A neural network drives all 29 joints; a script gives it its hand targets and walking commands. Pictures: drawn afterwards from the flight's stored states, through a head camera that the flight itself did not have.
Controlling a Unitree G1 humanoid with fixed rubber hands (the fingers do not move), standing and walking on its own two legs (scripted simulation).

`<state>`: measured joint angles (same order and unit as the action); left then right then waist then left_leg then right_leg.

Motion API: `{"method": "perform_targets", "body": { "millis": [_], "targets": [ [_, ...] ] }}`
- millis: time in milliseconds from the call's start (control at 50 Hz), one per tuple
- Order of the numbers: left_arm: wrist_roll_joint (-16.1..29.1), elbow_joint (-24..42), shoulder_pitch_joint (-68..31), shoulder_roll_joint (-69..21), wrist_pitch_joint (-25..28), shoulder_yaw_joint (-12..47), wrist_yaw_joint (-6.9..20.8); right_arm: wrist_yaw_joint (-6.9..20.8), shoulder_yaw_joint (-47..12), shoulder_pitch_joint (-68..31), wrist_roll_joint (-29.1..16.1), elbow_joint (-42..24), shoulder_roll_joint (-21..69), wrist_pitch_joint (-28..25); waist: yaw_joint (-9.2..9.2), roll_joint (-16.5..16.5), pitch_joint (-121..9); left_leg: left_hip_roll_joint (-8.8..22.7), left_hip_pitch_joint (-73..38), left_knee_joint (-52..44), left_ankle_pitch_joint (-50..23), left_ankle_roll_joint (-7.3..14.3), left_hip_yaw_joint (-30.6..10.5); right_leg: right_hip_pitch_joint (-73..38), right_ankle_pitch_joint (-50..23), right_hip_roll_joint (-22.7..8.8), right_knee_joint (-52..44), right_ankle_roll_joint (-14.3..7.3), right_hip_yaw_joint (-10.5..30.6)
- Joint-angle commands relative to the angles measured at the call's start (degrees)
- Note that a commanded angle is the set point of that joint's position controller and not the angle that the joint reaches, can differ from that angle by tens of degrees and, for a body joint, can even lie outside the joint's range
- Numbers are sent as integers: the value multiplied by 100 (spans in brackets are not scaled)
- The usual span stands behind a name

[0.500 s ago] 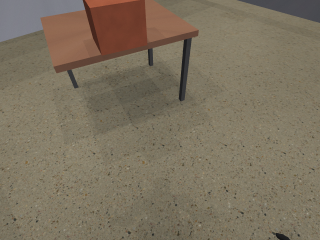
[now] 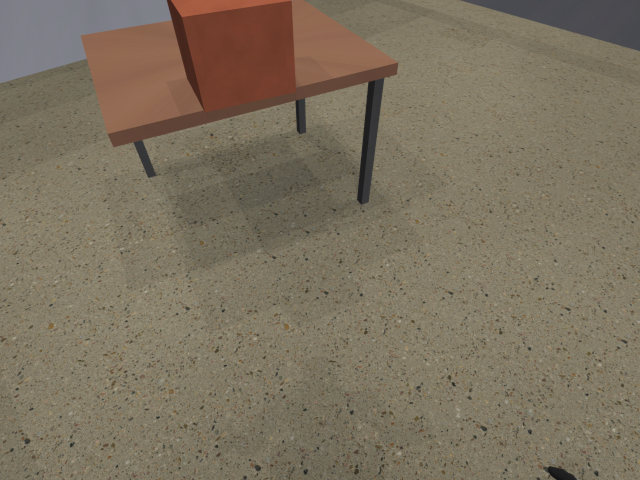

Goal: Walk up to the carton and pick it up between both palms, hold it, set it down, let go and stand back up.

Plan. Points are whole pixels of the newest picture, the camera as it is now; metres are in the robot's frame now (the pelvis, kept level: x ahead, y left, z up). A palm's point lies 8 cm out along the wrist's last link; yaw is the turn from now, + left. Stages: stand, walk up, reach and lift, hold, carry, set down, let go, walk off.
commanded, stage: stand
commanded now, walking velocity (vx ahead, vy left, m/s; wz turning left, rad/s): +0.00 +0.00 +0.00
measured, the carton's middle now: (233, 43) +1.25 +0.26 +0.01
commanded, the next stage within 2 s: walk up in 0.34 s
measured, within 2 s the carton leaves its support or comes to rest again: neither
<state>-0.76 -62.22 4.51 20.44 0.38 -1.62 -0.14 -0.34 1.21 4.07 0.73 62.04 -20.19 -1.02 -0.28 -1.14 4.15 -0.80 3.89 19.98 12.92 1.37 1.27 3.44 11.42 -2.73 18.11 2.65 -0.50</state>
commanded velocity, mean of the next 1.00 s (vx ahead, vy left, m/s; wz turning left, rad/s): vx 0.00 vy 0.00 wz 0.00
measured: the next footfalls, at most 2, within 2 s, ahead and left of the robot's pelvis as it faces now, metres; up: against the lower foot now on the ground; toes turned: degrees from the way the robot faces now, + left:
left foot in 0.76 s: +0.08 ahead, +0.14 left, +0.00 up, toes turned +13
right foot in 1.18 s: +0.38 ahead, -0.03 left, +0.00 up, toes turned +14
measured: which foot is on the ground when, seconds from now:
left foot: down 0.00-0.62, up 0.64-0.74, down 0.76-1.00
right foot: down 0.00-0.78, up 0.80-1.00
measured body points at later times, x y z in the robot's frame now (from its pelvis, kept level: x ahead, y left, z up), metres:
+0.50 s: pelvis +0.00 +0.00 +0.00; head +0.01 +0.02 +0.45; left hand +0.09 +0.31 -0.13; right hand +0.10 -0.30 -0.12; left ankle -0.02 +0.10 -0.75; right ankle -0.02 -0.15 -0.75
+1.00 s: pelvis +0.09 +0.05 -0.02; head +0.08 +0.09 +0.42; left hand +0.13 +0.40 -0.14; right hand +0.22 -0.28 -0.09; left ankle +0.04 +0.14 -0.75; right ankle +0.17 -0.08 -0.70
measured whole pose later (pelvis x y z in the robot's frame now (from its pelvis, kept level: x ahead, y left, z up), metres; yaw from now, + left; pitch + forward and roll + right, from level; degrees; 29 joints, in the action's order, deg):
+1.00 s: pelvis +0.09 +0.05 -0.02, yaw +14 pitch -6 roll +2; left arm -1.4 -49.9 9.4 27.3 1.0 -5.2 3.6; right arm 1.2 5.1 17.8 0.1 51.1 -24.2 -5.6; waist -0.1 -7.6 6.0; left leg -4.7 6.6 33.5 21.4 3.3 0.3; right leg 26.1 19.9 -5.4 57.9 -0.5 1.0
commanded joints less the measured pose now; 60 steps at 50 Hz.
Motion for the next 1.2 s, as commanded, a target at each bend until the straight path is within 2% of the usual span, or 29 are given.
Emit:
{"method": "perform_targets", "body": {
  "millis": [0, 60, 80, 300, 500, 520, 540, 580, 600, 620, 640, 680, 700, 720, 740, 760, 780, 800, 820, 860, 900, 940, 960, 1000, 1060, 1120, 1140, 1160, 1180],
  "targets": [
    [-26, 289, -178, 1043, 63, -138, -41, -59, 182, -196, -2, -286, -1199, -61, 17, 222, -604, 885, -36, -407, -1957, 19, -533, -199, -1334, -560, -236, -301, 314],
    [8, 365, -226, 1057, 67, -172, -53, -39, 233, -193, -9, -307, -1259, -51, -13, 256, -528, 879, 0, -391, -1886, -1, -510, -130, -1529, -592, -201, -332, 283],
    [-47, 305, -259, 1150, 65, -182, -60, -50, 174, -218, -44, -225, -1171, -56, 44, -94, -583, 854, -129, -390, -1850, 7, -490, -70, -1501, -550, -150, -310, 230],
    [-3, 370, -143, 925, 51, -119, -49, -51, 228, -232, -33, -257, -1312, -69, 3, 279, -544, 921, -101, -376, -2246, -87, -558, 36, -1244, -536, -153, -290, 220],
    [12, 328, -175, 1018, 61, -97, -40, -39, 203, -316, 28, -300, -1272, -86, -37, 54, -338, 841, 243, -389, -1715, -32, -630, -33, -1191, -578, -165, -314, 270],
    [-92, 812, 211, 1876, 149, -615, 104, 150, 521, 124, 80, -788, -1861, -78, -102, 113, -656, 600, 888, 172, 781, 505, -1132, -359, 1436, -298, 513, -587, 151],
    [-142, 771, 412, 1946, 177, -716, 125, 235, 547, 78, 154, -750, -1752, -55, -218, 22, -381, 636, 1801, 190, 2414, 595, -1126, -528, 2652, -603, 556, -728, 416],
    [-215, 796, 1050, 1963, 214, -789, 190, 341, 544, -494, 148, -1186, -1366, -38, -701, -692, 109, 194, 3358, 1313, 2140, 316, -452, -961, 3766, -1379, -382, -1244, 1359],
    [-228, 848, 1177, 2030, 234, -873, 161, 355, 554, -829, 166, -1407, -1176, -67, -891, -1506, 380, 138, 3846, 2870, 1687, 139, -121, -733, 3691, -2245, -1287, -1641, 2241],
    [-230, 1018, 911, 2081, 323, -837, 174, 369, 530, -832, 144, -1470, -1236, -91, -763, -983, 760, 613, 3955, 3120, 1745, 21, -423, -516, 3026, -2657, -1346, -1899, 2335],
    [-248, 1191, 690, 2023, 376, -811, 178, 403, 579, -576, 88, -1492, -1352, -143, -548, -461, 676, 744, 3787, 3002, 1798, 55, -498, -405, 2639, -2621, -1176, -1906, 2121],
    [-275, 1470, -1, 2092, 400, -814, 224, 495, 664, 68, 15, -1399, -1499, -198, -83, -797, 411, 1081, 2863, 2290, 2009, 137, -827, -92, 1991, -2312, -595, -1601, 1244],
    [-264, 1539, -189, 2034, 368, -774, 257, 528, 709, 412, 23, -1225, -1466, -220, 129, -1030, 394, 1018, 2060, 1434, 1581, 151, -537, 363, 1495, -1893, -302, -1348, 477],
    [-177, 1578, -497, 1913, 312, -680, 300, 493, 788, 1196, 54, -929, -1475, -271, 592, -663, 175, 363, 732, 885, 521, 147, 245, 1225, 1395, -1331, 450, -1077, -335],
    [-178, 1687, -413, 1482, 246, -559, 320, 415, 993, 2309, 131, -593, -1865, -280, 1054, 838, -280, 88, -734, 625, 442, 85, -47, 2051, 1263, -578, 2667, -827, -1022],
    [-156, 1915, -250, 923, 236, -427, 367, 328, 1103, 2591, 189, -714, -2717, -324, 1094, 3085, -82, 1435, -1153, -893, 2479, 665, -3256, 3959, 2542, 343, 4461, -461, -862],
    [-173, 1967, -512, 1397, 194, -495, 352, 337, 1075, 2046, 35, -940, -2786, -384, 921, 1895, 0, 2283, -639, -1352, 2793, 1396, -4801, 4071, 2499, 48, 4890, -547, 150],
    [-131, 1889, -395, 1730, 226, -513, 361, 256, 985, 1557, -126, -1169, -2614, -443, 572, 763, 98, 2296, -606, -1067, 1493, 1359, -4502, 4034, 1713, -230, 5068, -553, 516],
    [-77, 1754, -170, 1798, 262, -543, 348, 197, 894, 1432, -130, -1245, -2328, -481, 365, 339, -29, 2047, -988, -626, -210, 1231, -3776, 4019, 1367, -262, 5157, -512, 492],
    [-116, 1585, 322, 1663, 248, -587, 289, 114, 764, 1292, -88, -1369, -2036, -523, 73, 480, -215, 1681, -400, -183, -1359, 1190, -2761, 3462, 1046, -460, 4928, -408, 570],
    [-72, 1629, 423, 1686, 189, -583, 336, 88, 703, 1313, -96, -1442, -1919, -566, 47, 816, 149, 1482, -133, -176, -1888, 967, -2259, 3207, 898, -486, 4410, -349, 537],
    [-15, 1700, 345, 1723, 106, -595, 373, 107, 717, 1244, -75, -1538, -2030, -561, 15, 1003, 369, 1333, 349, -290, -1662, 1095, -1736, 2790, 748, -502, 3664, -266, 334],
    [-56, 1810, -39, 1703, 111, -584, 401, 97, 721, 1377, -50, -1585, -1965, -571, 198, 701, 455, 1416, 252, -436, -1709, 1182, -1960, 2911, 732, -356, 3365, -254, 110],
    [-105, 1997, -324, 1686, 100, -642, 432, 71, 752, 1580, 16, -1611, -2097, -586, 335, 847, 507, 1587, 152, -454, -1810, 1238, -2102, 2995, 378, -414, 2996, -287, 157],
    [-77, 2004, -148, 1645, 111, -715, 517, 75, 753, 1273, 39, -1854, -2124, -634, 77, 920, 503, 1391, 761, -499, -1257, 1007, -1587, 2389, -10, -348, 2476, -487, 153],
    [-93, 1915, 183, 1543, 185, -872, 557, 39, 719, 1236, 80, -1956, -2015, -607, -137, 888, 289, 1322, 1088, 225, -1834, 838, -1452, 1237, 538, 24, 2025, -605, -73],
    [-86, 1738, 874, 1602, 209, -909, 532, 21, 728, 1078, 81, -1998, -2030, -605, -518, 731, -3, 1235, 1192, 1248, -2216, 798, -1397, 545, 438, 16, 1780, -711, 111],
    [-111, 1591, 1468, 1730, 265, -1007, 485, 15, 629, 1228, 66, -2043, -1863, -593, -782, 76, -412, 757, 1585, 2612, -2341, 648, -805, -343, 384, 174, 1218, -840, -46],
    [-144, 1651, 2045, 2258, 326, -1130, 415, 11, 482, 1515, -55, -2205, -1387, -622, -1016, -1770, -945, -261, 2435, 4961, -1191, 238, -258, -726, 1759, -1358, 37, -1268, 2437]
  ]
}}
